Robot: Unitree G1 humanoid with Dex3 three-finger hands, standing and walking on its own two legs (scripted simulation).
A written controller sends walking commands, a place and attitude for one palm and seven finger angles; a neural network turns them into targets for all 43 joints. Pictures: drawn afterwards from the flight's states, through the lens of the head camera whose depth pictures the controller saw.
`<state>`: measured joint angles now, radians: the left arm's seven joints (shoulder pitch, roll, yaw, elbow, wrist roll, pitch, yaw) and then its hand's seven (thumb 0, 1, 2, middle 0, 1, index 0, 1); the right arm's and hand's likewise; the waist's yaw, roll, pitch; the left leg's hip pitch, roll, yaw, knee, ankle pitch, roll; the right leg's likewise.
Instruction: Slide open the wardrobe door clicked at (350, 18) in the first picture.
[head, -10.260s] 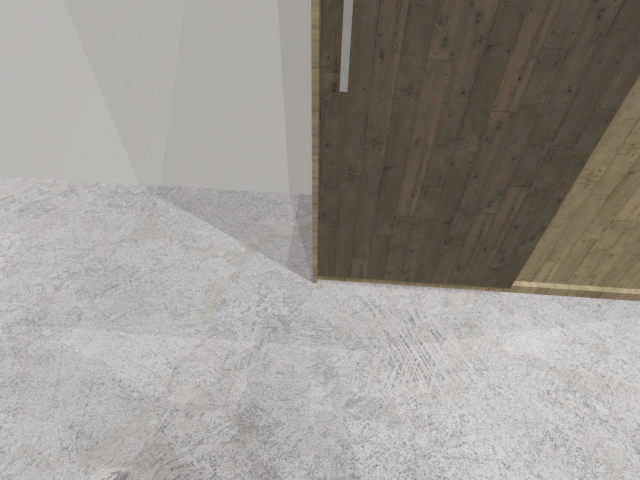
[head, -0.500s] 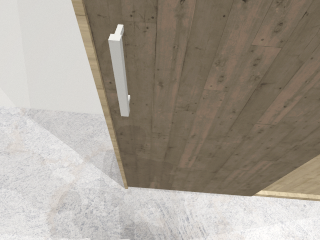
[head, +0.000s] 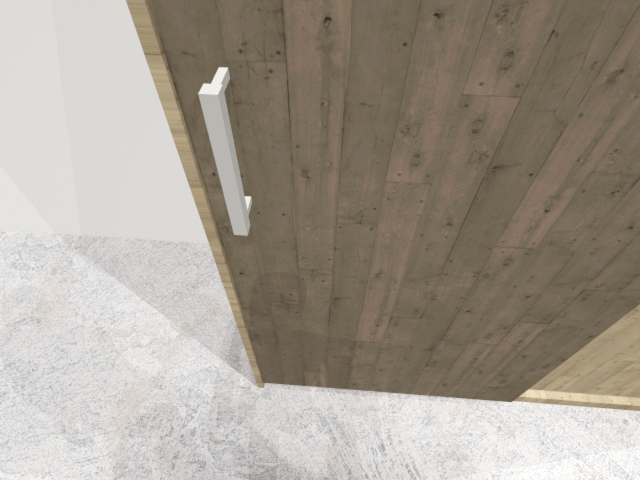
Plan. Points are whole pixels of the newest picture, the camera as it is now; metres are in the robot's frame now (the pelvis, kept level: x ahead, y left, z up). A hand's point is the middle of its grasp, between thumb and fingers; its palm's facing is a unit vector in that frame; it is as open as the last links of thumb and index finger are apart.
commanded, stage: come to a stop and stand still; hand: left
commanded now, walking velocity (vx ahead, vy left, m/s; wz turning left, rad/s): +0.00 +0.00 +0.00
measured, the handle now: (232, 161) +0.44 +0.14 +0.17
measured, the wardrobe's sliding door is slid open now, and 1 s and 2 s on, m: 0.00 0.00 0.00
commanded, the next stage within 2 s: look again from close up in 0.70 s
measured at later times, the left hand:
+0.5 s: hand out of the picture -0.04 +0.19 -0.17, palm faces +0.02 -0.98 -0.17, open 7.3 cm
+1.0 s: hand out of the picture +0.02 +0.21 -0.17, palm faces +0.02 -0.98 -0.22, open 7.4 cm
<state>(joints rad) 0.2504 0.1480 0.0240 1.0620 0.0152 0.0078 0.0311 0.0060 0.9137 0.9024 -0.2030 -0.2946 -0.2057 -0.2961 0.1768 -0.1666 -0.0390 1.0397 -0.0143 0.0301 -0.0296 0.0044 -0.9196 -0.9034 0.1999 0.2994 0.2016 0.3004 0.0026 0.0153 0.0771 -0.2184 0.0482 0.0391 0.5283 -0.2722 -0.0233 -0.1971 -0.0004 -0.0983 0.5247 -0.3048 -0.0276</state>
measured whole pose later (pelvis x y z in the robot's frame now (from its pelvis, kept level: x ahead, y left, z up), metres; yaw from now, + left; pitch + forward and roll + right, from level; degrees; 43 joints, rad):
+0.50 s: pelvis -0.01 +0.03 +0.01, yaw -1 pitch -1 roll +0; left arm 0.32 0.14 0.02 1.15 0.01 0.00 0.03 0.00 0.91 0.90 -0.20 -0.29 -0.20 -0.30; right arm 0.34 -0.10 0.00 1.14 -0.02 0.00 -0.02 0.01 -0.91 -0.90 0.20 0.30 0.20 0.30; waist 0.00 -0.01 0.01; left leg -0.18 0.00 0.09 0.39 -0.20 0.03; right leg -0.18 -0.04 -0.06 0.39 -0.20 0.02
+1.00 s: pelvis -0.01 +0.03 +0.00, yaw -2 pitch -2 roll +0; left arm 0.33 0.16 0.01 1.01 0.02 -0.01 0.05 0.00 0.91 0.90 -0.20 -0.29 -0.20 -0.30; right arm 0.28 -0.17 -0.03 1.00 -0.02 -0.01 -0.03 0.01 -0.92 -0.90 0.20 0.30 0.20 0.30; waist 0.00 0.01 -0.03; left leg -0.23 0.02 0.09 0.58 -0.30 0.03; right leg -0.22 -0.04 -0.05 0.56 -0.29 0.01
